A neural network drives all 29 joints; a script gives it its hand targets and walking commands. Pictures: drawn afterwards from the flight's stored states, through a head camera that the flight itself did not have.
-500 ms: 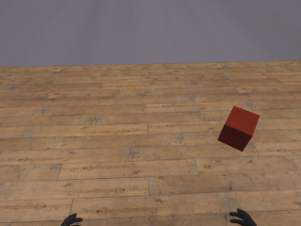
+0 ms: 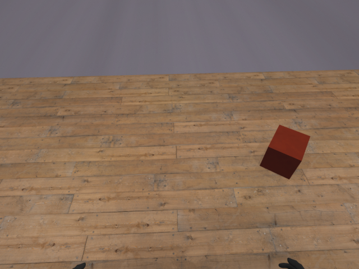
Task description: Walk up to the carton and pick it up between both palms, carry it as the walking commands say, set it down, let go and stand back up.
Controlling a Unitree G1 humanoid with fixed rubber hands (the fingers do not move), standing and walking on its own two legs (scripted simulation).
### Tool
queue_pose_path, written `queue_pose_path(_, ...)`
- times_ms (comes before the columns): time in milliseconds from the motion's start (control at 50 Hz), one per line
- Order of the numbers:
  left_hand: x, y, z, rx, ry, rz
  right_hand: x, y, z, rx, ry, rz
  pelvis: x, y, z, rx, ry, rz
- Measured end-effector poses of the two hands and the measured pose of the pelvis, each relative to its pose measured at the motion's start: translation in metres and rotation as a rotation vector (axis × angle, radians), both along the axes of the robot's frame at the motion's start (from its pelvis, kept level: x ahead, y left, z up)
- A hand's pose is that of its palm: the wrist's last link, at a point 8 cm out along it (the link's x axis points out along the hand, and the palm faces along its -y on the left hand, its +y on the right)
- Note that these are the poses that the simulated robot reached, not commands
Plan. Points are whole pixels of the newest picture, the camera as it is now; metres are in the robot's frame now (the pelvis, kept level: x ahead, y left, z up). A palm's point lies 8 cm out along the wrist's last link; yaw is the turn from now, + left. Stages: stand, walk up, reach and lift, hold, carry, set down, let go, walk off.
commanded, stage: stand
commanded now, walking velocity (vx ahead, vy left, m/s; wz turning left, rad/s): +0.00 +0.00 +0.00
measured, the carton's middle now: (284, 151) +0.98 -0.66 -0.65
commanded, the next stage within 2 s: walk up in 1.04 s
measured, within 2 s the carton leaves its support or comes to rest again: neither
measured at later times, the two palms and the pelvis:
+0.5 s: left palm out of the picture +0.09 +0.28 -0.10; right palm out of the picture +0.10 -0.26 -0.10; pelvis +0.00 +0.00 +0.01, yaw +0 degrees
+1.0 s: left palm out of the picture +0.05 +0.28 -0.10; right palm out of the picture +0.06 -0.26 -0.10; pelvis -0.03 +0.00 +0.02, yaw +0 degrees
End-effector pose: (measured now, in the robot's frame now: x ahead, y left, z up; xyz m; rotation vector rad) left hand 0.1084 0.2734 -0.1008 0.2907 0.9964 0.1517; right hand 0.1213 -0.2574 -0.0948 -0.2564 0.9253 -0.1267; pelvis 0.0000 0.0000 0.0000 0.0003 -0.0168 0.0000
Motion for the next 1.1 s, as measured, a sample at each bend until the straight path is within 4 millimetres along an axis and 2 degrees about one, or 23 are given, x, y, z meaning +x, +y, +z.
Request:
queue_pose_path(360,-0.012,0.003,-0.004,0.005,0.061,0.018,-0.013,-0.002,-0.005,-0.001,0.063,-0.014,0.0,0.0,0.004,0.0,0.013,0.0)
queue_pose_path(660,-0.026,0.004,-0.003,0.005,0.096,0.027,-0.027,-0.003,-0.005,-0.001,0.1,-0.022,-0.009,0.0,0.009,0.0,0.021,0.0)
queue_pose_path(1100,-0.072,0.007,-0.003,-0.003,0.188,0.049,-0.071,-0.006,-0.005,-0.002,0.185,-0.043,-0.034,0.001,0.018,-0.001,0.032,0.0)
